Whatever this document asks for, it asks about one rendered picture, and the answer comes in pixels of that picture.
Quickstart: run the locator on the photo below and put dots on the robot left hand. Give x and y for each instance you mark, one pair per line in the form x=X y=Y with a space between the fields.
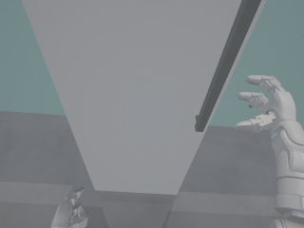
x=64 y=216

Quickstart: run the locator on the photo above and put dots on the robot right upper arm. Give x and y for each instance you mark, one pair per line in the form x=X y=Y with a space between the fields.
x=285 y=223

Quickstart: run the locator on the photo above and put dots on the handle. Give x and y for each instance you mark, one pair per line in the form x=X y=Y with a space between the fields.
x=244 y=18

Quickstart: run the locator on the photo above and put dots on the robot right hand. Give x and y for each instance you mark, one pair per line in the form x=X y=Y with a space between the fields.
x=281 y=104

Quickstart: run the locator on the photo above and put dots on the right robot forearm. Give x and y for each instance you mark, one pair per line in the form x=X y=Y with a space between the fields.
x=288 y=144

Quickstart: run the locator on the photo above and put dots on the fridge door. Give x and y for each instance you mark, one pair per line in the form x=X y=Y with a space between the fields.
x=131 y=76

